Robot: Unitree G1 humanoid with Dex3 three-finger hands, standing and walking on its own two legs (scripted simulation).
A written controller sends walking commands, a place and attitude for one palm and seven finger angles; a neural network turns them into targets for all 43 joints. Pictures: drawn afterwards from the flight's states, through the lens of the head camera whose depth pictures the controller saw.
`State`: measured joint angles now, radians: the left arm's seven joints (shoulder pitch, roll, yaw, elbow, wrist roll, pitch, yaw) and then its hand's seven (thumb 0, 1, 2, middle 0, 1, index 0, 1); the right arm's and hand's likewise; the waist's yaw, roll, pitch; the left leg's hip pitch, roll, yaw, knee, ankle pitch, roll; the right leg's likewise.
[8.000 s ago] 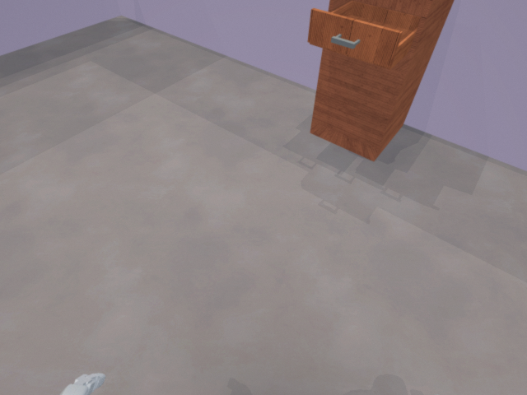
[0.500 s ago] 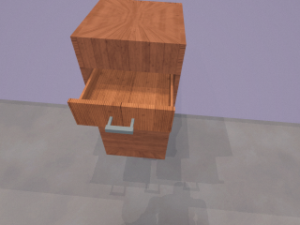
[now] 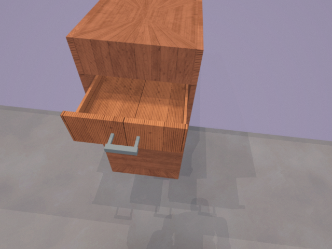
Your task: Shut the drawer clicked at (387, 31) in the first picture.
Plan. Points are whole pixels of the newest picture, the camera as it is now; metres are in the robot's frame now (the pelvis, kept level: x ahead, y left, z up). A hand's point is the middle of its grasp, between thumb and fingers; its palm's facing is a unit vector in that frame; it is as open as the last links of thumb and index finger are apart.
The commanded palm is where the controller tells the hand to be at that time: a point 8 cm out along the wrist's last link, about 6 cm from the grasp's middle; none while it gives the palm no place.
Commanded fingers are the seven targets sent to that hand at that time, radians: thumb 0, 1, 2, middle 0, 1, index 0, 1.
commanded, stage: come to a stop and stand still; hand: left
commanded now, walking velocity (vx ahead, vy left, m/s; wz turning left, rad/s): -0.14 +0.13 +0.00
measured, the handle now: (123, 143) +0.42 +0.17 -0.05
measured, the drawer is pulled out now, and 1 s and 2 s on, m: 0.21 0.21 0.21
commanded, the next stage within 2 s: look again from close up in 0.90 s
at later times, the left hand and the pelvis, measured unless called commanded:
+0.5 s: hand out of the picture +0.07 +0.17 -0.16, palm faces +0.00 -0.97 -0.26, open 7.3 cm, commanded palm none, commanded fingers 0.00 0.90 0.90 -0.20 -0.30 -0.20 -0.30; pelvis +0.02 -0.03 +0.01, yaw -1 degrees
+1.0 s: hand out of the picture -0.01 +0.14 -0.16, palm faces +0.00 -0.98 -0.19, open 7.3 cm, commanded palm none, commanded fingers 0.00 0.90 0.90 -0.20 -0.30 -0.20 -0.30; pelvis +0.00 -0.02 +0.01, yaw -1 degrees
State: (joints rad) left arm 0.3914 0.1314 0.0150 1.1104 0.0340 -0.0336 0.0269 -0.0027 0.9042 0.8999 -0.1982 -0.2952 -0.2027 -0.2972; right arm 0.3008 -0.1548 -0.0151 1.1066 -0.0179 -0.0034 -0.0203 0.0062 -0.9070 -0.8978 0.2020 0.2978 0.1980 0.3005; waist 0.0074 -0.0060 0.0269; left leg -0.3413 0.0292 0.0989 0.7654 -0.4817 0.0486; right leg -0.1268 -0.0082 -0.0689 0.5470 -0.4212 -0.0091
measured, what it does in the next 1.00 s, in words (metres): steps on the spot: right foot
